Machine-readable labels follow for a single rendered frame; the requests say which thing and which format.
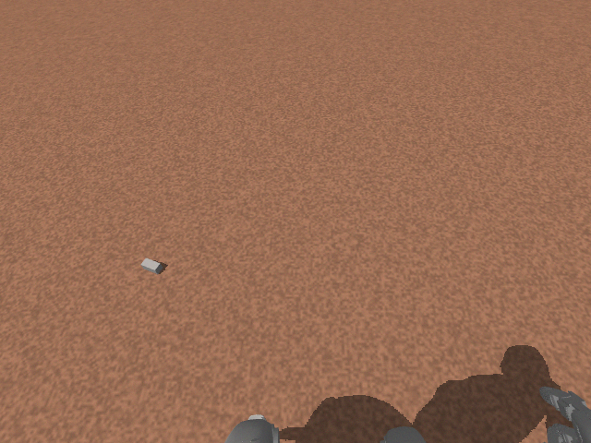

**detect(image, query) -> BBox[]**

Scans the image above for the small box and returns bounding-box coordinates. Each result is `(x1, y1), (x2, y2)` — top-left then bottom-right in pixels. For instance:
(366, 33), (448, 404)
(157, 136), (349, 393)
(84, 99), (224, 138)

(140, 258), (163, 274)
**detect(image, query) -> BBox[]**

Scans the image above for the right robot hand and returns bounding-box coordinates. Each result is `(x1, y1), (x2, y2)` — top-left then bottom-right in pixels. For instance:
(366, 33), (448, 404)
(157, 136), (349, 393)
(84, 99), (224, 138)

(539, 387), (591, 443)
